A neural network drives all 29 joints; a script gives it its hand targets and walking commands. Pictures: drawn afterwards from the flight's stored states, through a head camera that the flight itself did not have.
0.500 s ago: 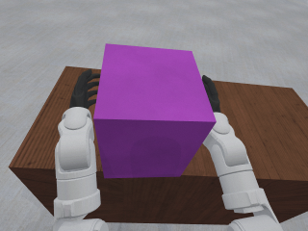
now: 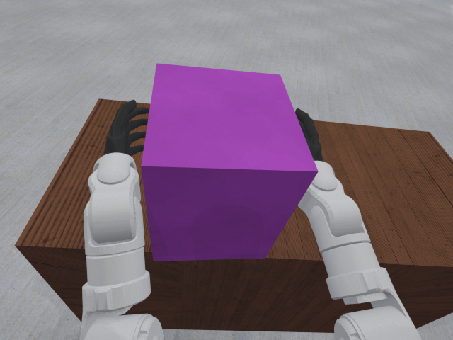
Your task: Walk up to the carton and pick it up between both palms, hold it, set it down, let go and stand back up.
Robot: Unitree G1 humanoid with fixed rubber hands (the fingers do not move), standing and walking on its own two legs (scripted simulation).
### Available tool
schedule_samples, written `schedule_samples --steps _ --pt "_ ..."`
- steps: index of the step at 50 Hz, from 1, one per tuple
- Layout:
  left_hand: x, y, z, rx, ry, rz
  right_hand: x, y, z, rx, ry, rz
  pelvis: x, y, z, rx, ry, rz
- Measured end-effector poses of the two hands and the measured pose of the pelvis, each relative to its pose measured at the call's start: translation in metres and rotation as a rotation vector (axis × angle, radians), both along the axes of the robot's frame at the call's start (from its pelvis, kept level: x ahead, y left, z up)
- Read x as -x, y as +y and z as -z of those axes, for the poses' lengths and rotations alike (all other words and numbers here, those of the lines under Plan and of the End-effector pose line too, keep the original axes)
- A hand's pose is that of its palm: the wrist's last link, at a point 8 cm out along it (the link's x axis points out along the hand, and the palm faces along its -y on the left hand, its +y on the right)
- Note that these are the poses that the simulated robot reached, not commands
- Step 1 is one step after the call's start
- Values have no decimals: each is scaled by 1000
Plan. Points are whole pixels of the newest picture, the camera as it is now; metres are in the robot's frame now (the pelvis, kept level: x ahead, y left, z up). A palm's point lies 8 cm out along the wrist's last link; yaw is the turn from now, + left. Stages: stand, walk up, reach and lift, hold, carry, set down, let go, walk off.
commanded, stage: hold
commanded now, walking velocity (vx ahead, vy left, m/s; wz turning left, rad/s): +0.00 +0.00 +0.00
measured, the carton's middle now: (215, 169) +0.37 +0.02 +0.13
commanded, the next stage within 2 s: set down in 1.36 s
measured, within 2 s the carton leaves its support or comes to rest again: neither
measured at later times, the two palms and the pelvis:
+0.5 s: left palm (122, 159) +0.35 +0.17 +0.17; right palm (307, 162) +0.36 -0.13 +0.17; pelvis +0.00 +0.00 +0.00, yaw +0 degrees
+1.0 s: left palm (120, 155) +0.35 +0.17 +0.18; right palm (310, 160) +0.36 -0.13 +0.17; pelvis +0.00 +0.00 +0.00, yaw +0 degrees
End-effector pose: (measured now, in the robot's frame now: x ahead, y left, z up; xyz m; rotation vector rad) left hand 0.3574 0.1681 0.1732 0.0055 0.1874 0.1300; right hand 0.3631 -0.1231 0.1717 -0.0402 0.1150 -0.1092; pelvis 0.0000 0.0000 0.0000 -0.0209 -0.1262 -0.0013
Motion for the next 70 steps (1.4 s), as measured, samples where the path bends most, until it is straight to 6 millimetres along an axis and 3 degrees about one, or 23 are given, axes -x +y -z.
schedule_samples --steps 26,38,56,70 --pt "4 -2 8 7 12 2 3 -2 6 -3 10 0 -3 -3 0 -2 -8 2" --pt "8 3 -7 -2 -25 -9 4 3 -7 -8 -27 -10 -1 -2 0 -1 -16 -4" --pt "5 -4 0 7 -5 6 6 -4 -3 -2 -8 6 3 -4 0 -2 -11 -1" --pt "8 2 2 -2 -2 -6 3 2 -2 -9 -6 -9 0 -4 0 -1 -6 -3"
